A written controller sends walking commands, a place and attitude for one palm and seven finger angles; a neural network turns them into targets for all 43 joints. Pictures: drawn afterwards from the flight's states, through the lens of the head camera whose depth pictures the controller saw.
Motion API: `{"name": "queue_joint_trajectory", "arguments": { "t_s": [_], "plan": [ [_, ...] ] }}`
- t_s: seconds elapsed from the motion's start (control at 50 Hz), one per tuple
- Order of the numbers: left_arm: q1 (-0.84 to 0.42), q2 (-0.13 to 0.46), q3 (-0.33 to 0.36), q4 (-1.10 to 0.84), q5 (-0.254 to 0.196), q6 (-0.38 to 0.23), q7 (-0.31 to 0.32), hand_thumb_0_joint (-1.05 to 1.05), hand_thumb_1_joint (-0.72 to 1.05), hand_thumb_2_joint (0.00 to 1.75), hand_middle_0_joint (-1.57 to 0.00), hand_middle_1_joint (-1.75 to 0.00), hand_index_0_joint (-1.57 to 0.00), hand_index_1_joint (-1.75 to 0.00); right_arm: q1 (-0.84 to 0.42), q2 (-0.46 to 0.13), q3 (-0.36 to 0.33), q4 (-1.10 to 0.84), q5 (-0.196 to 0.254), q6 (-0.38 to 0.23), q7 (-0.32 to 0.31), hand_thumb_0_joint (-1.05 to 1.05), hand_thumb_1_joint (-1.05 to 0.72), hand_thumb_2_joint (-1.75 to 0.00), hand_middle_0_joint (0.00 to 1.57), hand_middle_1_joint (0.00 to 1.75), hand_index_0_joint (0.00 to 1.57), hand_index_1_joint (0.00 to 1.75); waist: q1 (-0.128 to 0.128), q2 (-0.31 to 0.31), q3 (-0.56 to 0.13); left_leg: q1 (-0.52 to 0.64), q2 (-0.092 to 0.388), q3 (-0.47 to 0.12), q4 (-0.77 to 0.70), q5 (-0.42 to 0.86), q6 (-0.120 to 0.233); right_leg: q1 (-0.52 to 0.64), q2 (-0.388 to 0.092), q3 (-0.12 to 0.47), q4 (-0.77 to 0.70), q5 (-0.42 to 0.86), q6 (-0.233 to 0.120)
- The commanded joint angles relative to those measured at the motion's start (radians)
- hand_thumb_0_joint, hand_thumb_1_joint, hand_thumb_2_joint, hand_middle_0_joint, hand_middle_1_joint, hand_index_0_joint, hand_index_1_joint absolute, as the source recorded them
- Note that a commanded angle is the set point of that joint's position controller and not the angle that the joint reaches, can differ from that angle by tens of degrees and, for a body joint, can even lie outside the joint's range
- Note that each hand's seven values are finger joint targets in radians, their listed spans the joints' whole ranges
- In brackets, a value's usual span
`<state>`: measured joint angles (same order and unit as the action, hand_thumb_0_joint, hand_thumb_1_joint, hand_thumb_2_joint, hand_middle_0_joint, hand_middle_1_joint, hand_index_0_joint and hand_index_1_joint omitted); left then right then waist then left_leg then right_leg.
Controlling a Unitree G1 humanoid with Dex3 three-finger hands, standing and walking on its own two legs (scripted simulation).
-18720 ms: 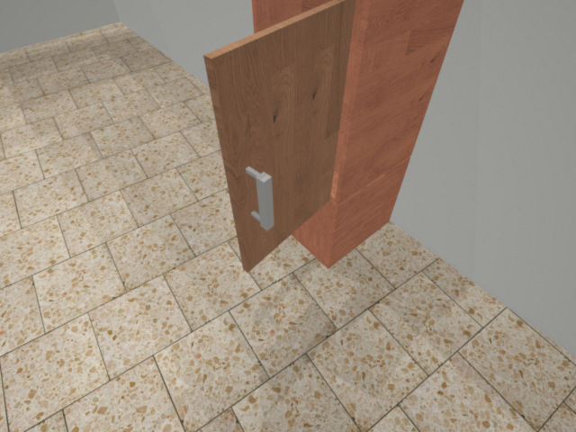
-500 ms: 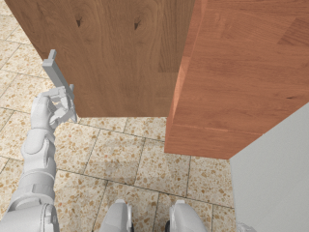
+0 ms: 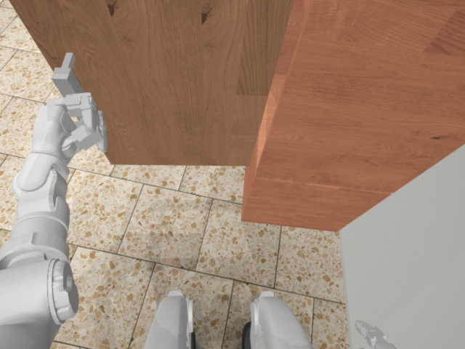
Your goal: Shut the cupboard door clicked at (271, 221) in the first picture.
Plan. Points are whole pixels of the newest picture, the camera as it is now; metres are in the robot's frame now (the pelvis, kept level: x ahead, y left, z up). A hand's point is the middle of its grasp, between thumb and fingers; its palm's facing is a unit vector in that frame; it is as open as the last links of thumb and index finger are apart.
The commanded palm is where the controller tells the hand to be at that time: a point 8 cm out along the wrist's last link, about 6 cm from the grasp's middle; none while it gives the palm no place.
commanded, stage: push the door shut along its arc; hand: left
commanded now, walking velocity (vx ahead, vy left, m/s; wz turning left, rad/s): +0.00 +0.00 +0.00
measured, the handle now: (84, 99) +0.53 +0.26 +0.05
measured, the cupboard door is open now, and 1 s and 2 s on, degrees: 97 80 71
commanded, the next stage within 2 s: pull the fist back off the door in 1.28 s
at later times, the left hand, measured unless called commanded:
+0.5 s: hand (115, 103) +0.52 +0.20 +0.05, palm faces -0.19 -0.98 -0.02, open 3.1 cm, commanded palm +0.53 +0.22 +0.05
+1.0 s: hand (144, 76) +0.58 +0.16 +0.06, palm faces -0.30 -0.96 -0.01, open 3.1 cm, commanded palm +0.59 +0.18 +0.05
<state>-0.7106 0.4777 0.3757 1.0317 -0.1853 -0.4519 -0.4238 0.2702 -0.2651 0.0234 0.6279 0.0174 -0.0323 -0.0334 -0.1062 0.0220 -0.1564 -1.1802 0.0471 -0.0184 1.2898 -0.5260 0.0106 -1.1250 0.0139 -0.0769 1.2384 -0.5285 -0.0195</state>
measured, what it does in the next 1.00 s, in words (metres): stands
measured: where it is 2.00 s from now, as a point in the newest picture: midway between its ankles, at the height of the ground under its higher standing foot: outside the picture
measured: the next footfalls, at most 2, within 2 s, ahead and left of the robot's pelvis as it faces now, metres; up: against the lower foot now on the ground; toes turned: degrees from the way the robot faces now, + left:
none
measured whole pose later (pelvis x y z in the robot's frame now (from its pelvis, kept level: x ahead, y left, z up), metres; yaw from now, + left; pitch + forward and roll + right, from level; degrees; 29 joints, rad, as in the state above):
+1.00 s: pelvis +0.00 +0.01 -0.03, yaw -3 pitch +32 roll -6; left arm -1.22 0.72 0.37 1.29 -0.03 -0.27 -0.50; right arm 0.36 -0.26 0.08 0.64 -0.01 -0.04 -0.02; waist -0.28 0.06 -0.13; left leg -1.41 0.07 -0.03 1.40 -0.55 0.03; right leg -1.34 0.04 -0.09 1.30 -0.53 -0.01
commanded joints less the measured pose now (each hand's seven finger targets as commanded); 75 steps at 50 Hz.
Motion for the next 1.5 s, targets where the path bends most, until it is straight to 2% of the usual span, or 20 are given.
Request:
{"name": "queue_joint_trajectory", "arguments": {
  "t_s": [0.0,0.06,0.18,0.2,0.24,0.32,0.46,0.5,0.54,0.62,0.7,0.8,0.86,1.0,1.24,1.28,1.36,1.38,1.44,1.48],
  "plan": [
    [-0.419,0.244,0.027,-0.150,-0.013,-0.025,-0.028,0.00,0.90,0.90,-1.30,-1.50,-1.30,-1.50,0.147,-0.178,-0.064,-0.066,0.006,-0.013,-0.006,0.00,-0.90,-0.90,0.20,0.30,0.20,0.30,-0.039,0.079,-0.425,0.318,-0.023,-0.042,-0.139,0.279,0.028,0.182,0.017,0.068,-0.162,0.259,-0.008],
    [-0.470,0.255,0.019,-0.127,-0.007,-0.021,-0.041,0.00,0.90,0.90,-1.30,-1.50,-1.30,-1.50,0.163,-0.184,-0.061,-0.064,0.006,-0.012,-0.007,0.00,-0.90,-0.90,0.20,0.30,0.20,0.30,-0.056,0.072,-0.431,0.304,-0.022,-0.047,-0.127,0.258,0.032,0.158,0.022,0.068,-0.155,0.232,-0.011],
    [-0.561,0.280,0.000,-0.110,0.014,-0.012,-0.067,0.00,0.90,0.90,-1.30,-1.50,-1.30,-1.50,0.190,-0.197,-0.063,-0.046,0.004,-0.014,-0.005,0.00,-0.90,-0.90,0.20,0.30,0.20,0.30,-0.072,0.161,-0.476,0.378,-0.014,-0.070,-0.125,0.271,0.025,0.068,0.023,0.054,-0.148,0.195,-0.017],
    [-0.595,0.243,-0.035,-0.102,0.016,-0.005,-0.069,0.00,0.90,0.90,-1.30,-1.50,-1.30,-1.50,0.194,-0.197,-0.061,-0.040,0.003,-0.015,-0.004,0.00,-0.90,-0.90,0.20,0.30,0.20,0.30,-0.095,0.155,-0.454,0.386,-0.012,-0.078,-0.126,0.254,0.026,0.031,0.025,0.047,-0.152,0.178,-0.016],
    [-0.646,0.289,-0.015,-0.086,0.028,0.002,-0.064,0.00,0.90,0.90,-1.30,-1.50,-1.30,-1.50,0.204,-0.206,-0.059,-0.029,0.001,-0.016,-0.007,0.00,-0.90,-0.90,0.20,0.30,0.20,0.30,-0.104,0.155,-0.442,0.369,-0.010,-0.084,-0.122,0.228,0.027,0.011,0.025,0.047,-0.151,0.155,-0.017],
    [-0.750,0.296,-0.029,-0.073,0.043,0.015,-0.054,0.00,0.90,0.90,-1.30,-1.50,-1.30,-1.50,0.224,-0.213,-0.055,-0.017,-0.005,-0.025,-0.007,0.00,-0.90,-0.90,0.20,0.30,0.20,0.30,-0.128,0.201,-0.473,0.400,-0.007,-0.100,-0.114,0.225,0.025,-0.045,0.026,0.038,-0.138,0.144,-0.020],
    [-0.810,0.335,-0.016,-0.050,0.066,0.033,-0.057,0.00,0.90,0.90,-1.30,-1.50,-1.30,-1.50,0.253,-0.215,-0.047,-0.016,-0.013,-0.022,0.000,0.00,-0.90,-0.90,0.20,0.30,0.20,0.30,-0.138,0.238,-0.535,0.439,-0.002,-0.112,-0.092,0.308,0.021,-0.064,0.034,0.027,-0.116,0.181,-0.025],
    [-0.824,0.358,-0.010,-0.003,0.079,0.051,-0.055,0.00,0.90,0.90,-1.30,-1.50,-1.30,-1.50,0.255,-0.215,-0.041,-0.016,-0.012,-0.018,-0.001,0.00,-0.90,-0.90,0.20,0.30,0.20,0.30,-0.151,0.217,-0.493,0.393,0.000,-0.105,-0.083,0.294,0.024,-0.061,0.036,0.028,-0.120,0.180,-0.021],
    [-0.842,0.420,0.029,-0.012,0.091,0.057,-0.052,0.00,0.90,0.90,-1.30,-1.50,-1.30,-1.50,0.264,-0.218,-0.038,-0.021,-0.015,-0.016,-0.001,0.00,-0.90,-0.90,0.20,0.30,0.20,0.30,-0.145,0.236,-0.518,0.377,0.001,-0.100,-0.073,0.310,0.026,-0.041,0.037,0.031,-0.113,0.191,-0.023],
    [-0.867,0.406,0.004,0.000,0.103,0.064,-0.065,0.00,0.90,0.90,-1.30,-1.50,-1.30,-1.50,0.273,-0.215,-0.036,-0.021,-0.018,-0.014,0.001,0.00,-0.90,-0.90,0.20,0.30,0.20,0.30,-0.158,0.243,-0.522,0.384,0.005,-0.100,-0.058,0.339,0.025,-0.059,0.041,0.029,-0.105,0.210,-0.020],
    [-0.885,0.414,0.009,-0.043,0.101,0.072,-0.084,0.00,0.90,0.90,-1.30,-1.50,-1.30,-1.50,0.292,-0.219,-0.044,-0.015,-0.024,-0.009,0.001,0.00,-0.90,-0.90,0.20,0.30,0.20,0.30,-0.154,0.286,-0.597,0.462,0.008,-0.115,-0.052,0.429,0.019,-0.065,0.042,0.020,-0.095,0.255,-0.023],
    [-0.947,0.426,0.005,0.012,0.107,0.108,-0.089,0.00,0.90,0.90,-1.30,-1.50,-1.30,-1.50,0.300,-0.220,-0.035,-0.002,-0.023,-0.009,-0.005,0.00,-0.90,-0.90,0.20,0.30,0.20,0.30,-0.183,0.236,-0.535,0.399,0.008,-0.113,-0.041,0.381,0.027,-0.081,0.046,0.018,-0.099,0.236,-0.019],
    [-0.981,0.462,0.025,0.000,0.115,0.107,-0.080,0.00,0.90,0.90,-1.30,-1.50,-1.30,-1.50,0.308,-0.216,-0.029,-0.005,-0.027,-0.015,-0.005,0.00,-0.90,-0.90,0.20,0.30,0.20,0.30,-0.182,0.270,-0.560,0.398,0.004,-0.105,-0.029,0.402,0.029,-0.072,0.049,0.019,-0.090,0.251,-0.023],
    [-0.977,0.513,0.034,0.052,0.151,0.133,-0.092,0.00,0.90,0.90,-1.30,-1.50,-1.30,-1.50,0.318,-0.215,-0.024,-0.016,-0.033,-0.010,-0.006,0.00,-0.90,-0.90,0.20,0.30,0.20,0.30,-0.192,0.244,-0.583,0.319,0.002,-0.085,0.011,0.433,0.037,-0.021,0.052,0.026,-0.069,0.314,-0.016],
    [-1.182,0.395,-0.096,0.065,0.158,0.198,-0.117,0.00,0.90,0.90,-1.30,-1.50,-1.30,-1.50,0.332,-0.220,-0.024,0.031,-0.035,-0.031,-0.017,0.00,-0.90,-0.90,0.20,0.30,0.20,0.30,-0.267,0.309,-0.561,0.372,0.008,-0.105,0.042,0.404,0.039,-0.164,0.061,0.007,-0.070,0.258,-0.019],
    [-1.207,0.404,-0.096,0.050,0.158,0.197,-0.116,0.00,0.90,0.90,-1.30,-1.50,-1.30,-1.50,0.331,-0.222,-0.023,0.036,-0.038,-0.038,-0.020,0.00,-0.90,-0.90,0.20,0.30,0.20,0.30,-0.266,0.338,-0.594,0.390,0.009,-0.107,0.055,0.424,0.038,-0.180,0.061,0.004,-0.056,0.264,-0.022],
    [-1.245,0.370,-0.132,0.089,0.169,0.210,-0.108,0.00,0.90,0.90,-1.30,-1.50,-1.30,-1.50,0.326,-0.221,-0.014,0.050,-0.040,-0.048,-0.020,0.00,-0.90,-0.90,0.20,0.30,0.20,0.30,-0.287,0.367,-0.545,0.377,0.010,-0.111,0.061,0.400,0.038,-0.231,0.066,-0.007,-0.047,0.240,-0.027],
    [-1.254,0.435,0.097,0.044,0.098,0.217,0.083,0.00,0.90,0.90,-1.30,-1.50,-1.30,-1.50,0.401,-0.201,0.003,0.003,-0.071,-0.047,-0.012,0.00,-0.90,-0.90,0.20,0.30,0.20,0.30,-0.232,0.378,-0.580,0.332,0.028,-0.128,0.035,0.396,0.035,-0.180,0.051,0.000,-0.047,0.247,-0.020],
    [-1.145,0.290,0.061,0.046,0.151,0.218,0.330,0.00,0.90,0.90,-1.30,-1.50,-1.30,-1.50,0.411,-0.186,-0.014,-0.005,-0.102,-0.033,0.042,0.00,-0.90,-0.90,0.20,0.30,0.20,0.30,-0.226,0.333,-0.570,0.338,0.031,-0.133,0.005,0.388,0.020,-0.173,0.048,-0.008,-0.054,0.229,-0.007],
    [-1.115,0.287,0.024,-0.003,0.249,0.175,0.444,0.00,0.90,0.90,-1.30,-1.50,-1.30,-1.50,0.418,-0.185,-0.020,-0.008,-0.117,-0.020,0.078,0.00,-0.90,-0.90,0.20,0.30,0.20,0.30,-0.222,0.351,-0.598,0.370,0.030,-0.135,-0.002,0.406,0.014,-0.169,0.045,-0.009,-0.048,0.221,-0.006]
  ]
}}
